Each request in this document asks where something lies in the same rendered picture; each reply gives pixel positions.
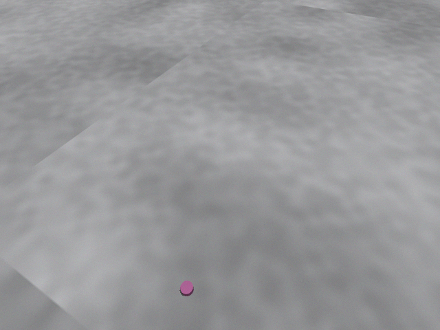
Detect tin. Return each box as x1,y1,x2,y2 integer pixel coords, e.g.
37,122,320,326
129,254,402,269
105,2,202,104
180,280,194,296

